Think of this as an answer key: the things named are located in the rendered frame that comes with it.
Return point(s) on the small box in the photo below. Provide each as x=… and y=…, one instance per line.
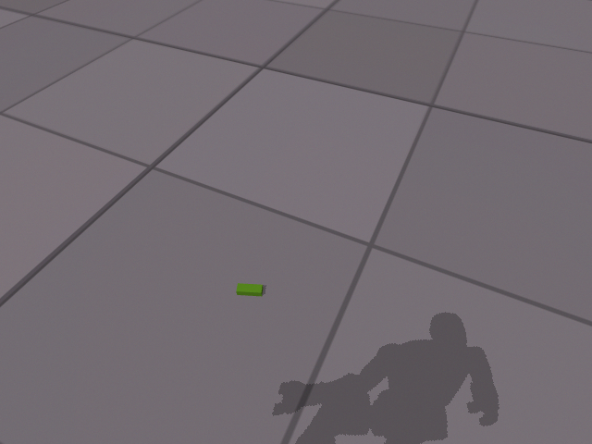
x=249, y=289

